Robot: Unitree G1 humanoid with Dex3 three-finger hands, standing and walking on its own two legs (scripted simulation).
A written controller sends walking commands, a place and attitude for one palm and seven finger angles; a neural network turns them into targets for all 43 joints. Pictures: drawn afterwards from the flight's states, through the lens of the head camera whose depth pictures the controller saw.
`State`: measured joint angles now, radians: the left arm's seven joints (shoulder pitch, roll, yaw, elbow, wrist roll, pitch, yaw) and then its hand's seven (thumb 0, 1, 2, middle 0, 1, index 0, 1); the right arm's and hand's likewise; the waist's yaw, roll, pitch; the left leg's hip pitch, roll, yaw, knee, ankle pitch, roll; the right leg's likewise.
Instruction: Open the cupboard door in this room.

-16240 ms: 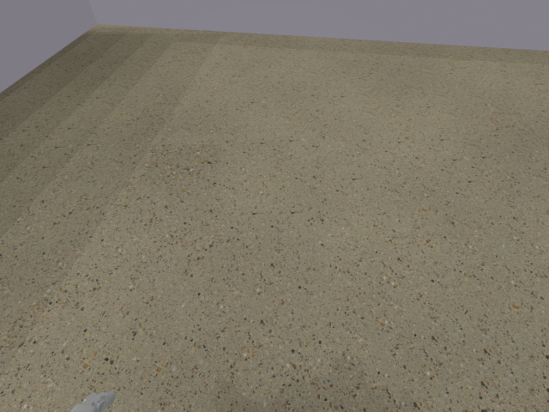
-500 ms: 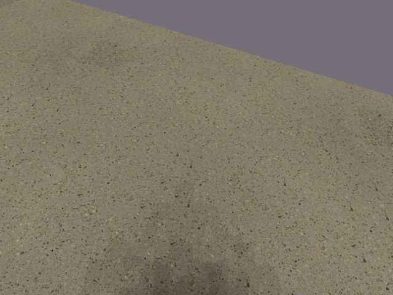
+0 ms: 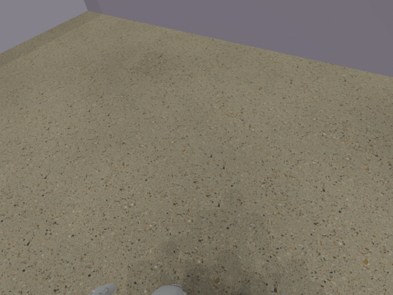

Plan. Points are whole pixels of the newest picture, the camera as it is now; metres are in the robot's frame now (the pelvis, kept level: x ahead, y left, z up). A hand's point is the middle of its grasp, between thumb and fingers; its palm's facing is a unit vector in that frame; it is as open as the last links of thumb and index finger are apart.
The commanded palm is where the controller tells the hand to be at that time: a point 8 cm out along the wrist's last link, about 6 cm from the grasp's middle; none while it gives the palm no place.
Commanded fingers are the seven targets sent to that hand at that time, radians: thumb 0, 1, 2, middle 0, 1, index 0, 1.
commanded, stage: turn or walk to find it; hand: left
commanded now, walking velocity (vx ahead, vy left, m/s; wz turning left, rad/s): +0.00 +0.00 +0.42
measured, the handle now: out of the picture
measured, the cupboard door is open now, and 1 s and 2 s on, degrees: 0 0 0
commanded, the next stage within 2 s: none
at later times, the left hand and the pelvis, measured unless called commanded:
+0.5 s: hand out of the picture -0.06 +0.25 -0.18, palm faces +0.30 -0.92 -0.25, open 7.4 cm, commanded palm none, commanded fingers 0.00 0.90 0.90 -0.20 -0.30 -0.20 -0.30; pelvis -0.03 +0.03 +0.00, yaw +13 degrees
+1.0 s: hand out of the picture -0.04 +0.19 -0.14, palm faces +0.44 -0.85 -0.29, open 7.4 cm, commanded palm none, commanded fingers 0.00 0.90 0.90 -0.20 -0.30 -0.20 -0.30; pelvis -0.03 -0.03 +0.00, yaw +26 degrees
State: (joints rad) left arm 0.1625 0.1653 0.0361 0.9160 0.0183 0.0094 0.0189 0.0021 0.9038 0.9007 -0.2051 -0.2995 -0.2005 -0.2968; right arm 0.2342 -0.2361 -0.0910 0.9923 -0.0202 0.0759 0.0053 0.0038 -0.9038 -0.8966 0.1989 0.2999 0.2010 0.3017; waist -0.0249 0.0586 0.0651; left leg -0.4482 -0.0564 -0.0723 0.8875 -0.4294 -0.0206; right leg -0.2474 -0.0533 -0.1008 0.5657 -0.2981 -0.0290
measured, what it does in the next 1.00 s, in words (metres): steps on the spot, turning left: left foot, then right foot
